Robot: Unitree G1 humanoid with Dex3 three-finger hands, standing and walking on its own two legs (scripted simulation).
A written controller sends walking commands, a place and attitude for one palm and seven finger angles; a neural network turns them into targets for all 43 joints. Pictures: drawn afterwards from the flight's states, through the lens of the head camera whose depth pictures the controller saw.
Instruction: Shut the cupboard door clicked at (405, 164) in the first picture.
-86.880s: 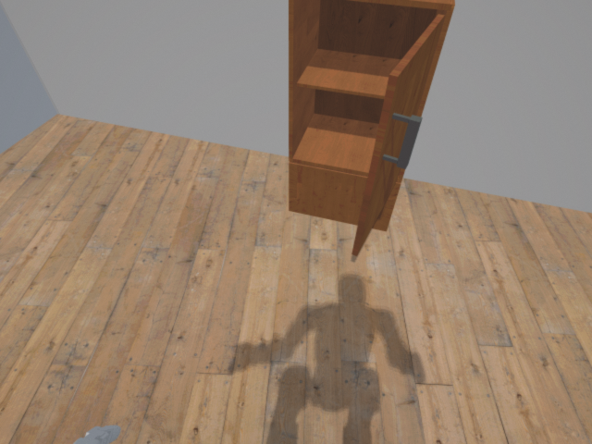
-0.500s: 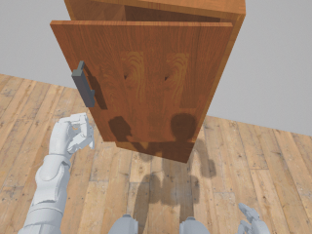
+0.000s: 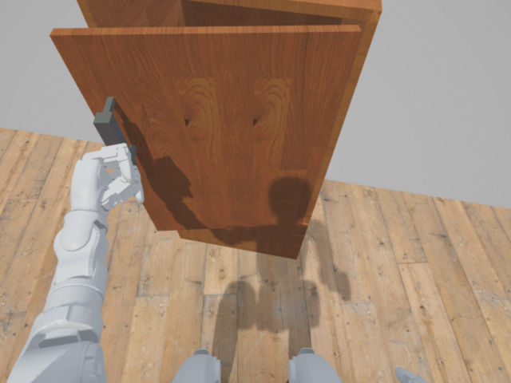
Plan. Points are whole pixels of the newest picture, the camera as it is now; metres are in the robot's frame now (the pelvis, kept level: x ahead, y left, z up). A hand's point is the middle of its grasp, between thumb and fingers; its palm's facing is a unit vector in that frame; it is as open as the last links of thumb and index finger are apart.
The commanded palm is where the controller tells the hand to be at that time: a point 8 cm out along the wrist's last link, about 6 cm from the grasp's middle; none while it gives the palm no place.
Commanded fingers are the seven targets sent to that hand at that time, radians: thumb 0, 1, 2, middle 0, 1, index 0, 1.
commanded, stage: bring the fist close to the handle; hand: left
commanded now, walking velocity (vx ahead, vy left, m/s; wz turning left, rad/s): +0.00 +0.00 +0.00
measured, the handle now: (120, 137) +0.51 +0.24 +0.06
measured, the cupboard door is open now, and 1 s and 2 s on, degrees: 14 8 0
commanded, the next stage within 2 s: push the door shut along its arc in 0.18 s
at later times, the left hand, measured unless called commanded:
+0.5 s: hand (136, 176) +0.42 +0.19 +0.06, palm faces +0.01 -1.00 -0.02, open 3.1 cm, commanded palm +0.41 +0.25 +0.06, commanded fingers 0.00 0.90 0.90 -1.30 -1.50 -1.30 -1.50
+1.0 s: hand (143, 150) +0.48 +0.19 +0.06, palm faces -0.12 -0.99 -0.02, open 3.1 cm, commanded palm +0.48 +0.23 +0.06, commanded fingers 0.00 0.90 0.90 -1.30 -1.50 -1.30 -1.50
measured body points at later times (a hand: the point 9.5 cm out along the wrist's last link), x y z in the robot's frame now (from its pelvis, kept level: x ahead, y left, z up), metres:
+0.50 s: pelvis +0.00 +0.00 +0.00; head +0.08 +0.01 +0.44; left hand +0.42 +0.25 +0.07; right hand +0.10 -0.25 -0.11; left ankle +0.03 +0.13 -0.66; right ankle +0.03 -0.12 -0.66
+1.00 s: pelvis -0.01 +0.01 -0.02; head +0.11 +0.03 +0.41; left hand +0.48 +0.25 +0.07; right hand +0.03 -0.26 -0.13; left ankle +0.03 +0.13 -0.66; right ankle +0.03 -0.12 -0.66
